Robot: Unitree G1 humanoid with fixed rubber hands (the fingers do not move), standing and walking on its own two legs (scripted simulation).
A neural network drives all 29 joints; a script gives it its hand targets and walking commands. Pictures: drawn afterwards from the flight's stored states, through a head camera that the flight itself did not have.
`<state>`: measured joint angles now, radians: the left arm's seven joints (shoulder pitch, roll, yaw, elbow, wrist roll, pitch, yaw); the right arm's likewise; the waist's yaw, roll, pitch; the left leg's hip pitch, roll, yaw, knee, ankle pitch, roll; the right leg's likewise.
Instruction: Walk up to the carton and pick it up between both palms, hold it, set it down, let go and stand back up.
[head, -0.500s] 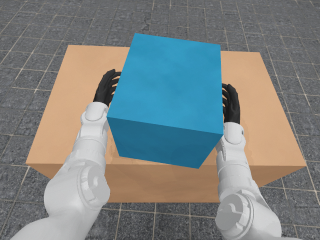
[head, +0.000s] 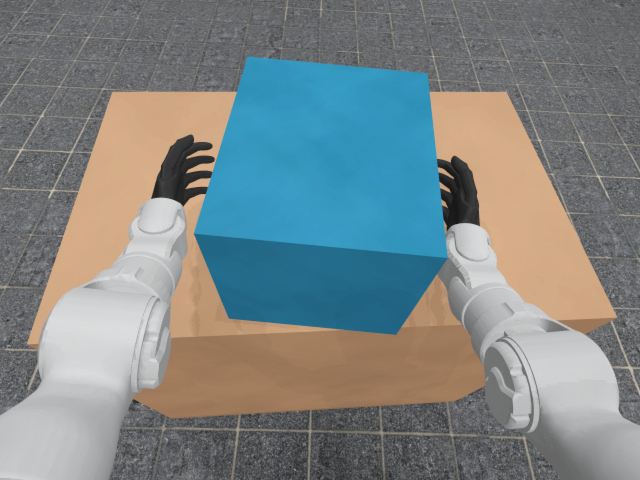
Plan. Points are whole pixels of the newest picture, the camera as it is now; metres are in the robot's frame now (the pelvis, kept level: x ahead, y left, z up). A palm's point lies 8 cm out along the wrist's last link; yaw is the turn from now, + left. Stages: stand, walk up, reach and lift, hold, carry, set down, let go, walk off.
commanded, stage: set down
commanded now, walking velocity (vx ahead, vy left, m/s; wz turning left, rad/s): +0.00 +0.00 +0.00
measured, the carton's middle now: (324, 200) +0.46 -0.04 +0.04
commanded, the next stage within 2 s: none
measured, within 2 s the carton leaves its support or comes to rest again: neither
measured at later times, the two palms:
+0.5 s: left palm (135, 154) +0.46 +0.17 +0.14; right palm (519, 175) +0.40 -0.24 +0.14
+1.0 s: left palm (116, 174) +0.44 +0.19 +0.14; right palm (507, 203) +0.38 -0.22 +0.12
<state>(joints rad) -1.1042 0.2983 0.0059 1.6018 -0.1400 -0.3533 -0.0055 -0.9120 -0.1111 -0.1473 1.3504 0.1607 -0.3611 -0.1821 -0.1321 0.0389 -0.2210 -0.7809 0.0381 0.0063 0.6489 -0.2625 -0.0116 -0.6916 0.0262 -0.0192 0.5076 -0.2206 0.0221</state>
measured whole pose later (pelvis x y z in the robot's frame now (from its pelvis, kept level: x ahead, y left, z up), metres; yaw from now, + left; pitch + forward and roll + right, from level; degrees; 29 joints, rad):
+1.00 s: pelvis -0.01 -0.01 +0.02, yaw +1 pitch +8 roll -2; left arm -0.96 0.44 -0.10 1.24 -0.26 0.01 -0.12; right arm -0.80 -0.19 0.05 0.99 0.39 0.05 -0.24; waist -0.14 0.01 -0.09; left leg -0.39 0.03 0.01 0.45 -0.20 0.00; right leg -0.31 0.02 -0.02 0.33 -0.15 0.00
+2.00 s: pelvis -0.02 -0.01 +0.02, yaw -1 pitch -4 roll -1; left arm -0.21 0.38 0.04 0.41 -0.25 0.10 -0.13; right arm -0.07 -0.10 0.00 0.22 0.24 0.09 -0.24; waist -0.01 -0.04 0.08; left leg -0.12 0.02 0.05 0.40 -0.21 0.01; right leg -0.08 0.01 0.02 0.33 -0.17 0.01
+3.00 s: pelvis +0.01 -0.01 +0.02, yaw +0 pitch -6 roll -1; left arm 0.28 0.32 -0.01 0.26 -0.19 -0.01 -0.12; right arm 0.32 -0.12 0.00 0.26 0.13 -0.10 -0.14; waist 0.03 0.04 0.11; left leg -0.04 0.02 0.05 0.37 -0.24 0.00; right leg 0.00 0.01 0.02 0.30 -0.21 0.00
